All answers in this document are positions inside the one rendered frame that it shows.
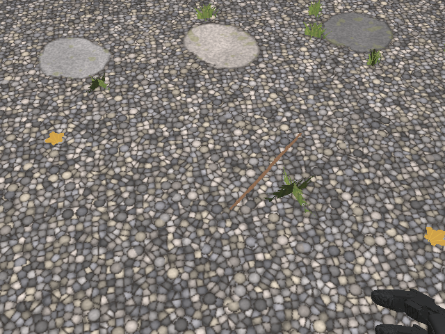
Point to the robot right hand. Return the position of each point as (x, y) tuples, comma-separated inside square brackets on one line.
[(416, 305)]

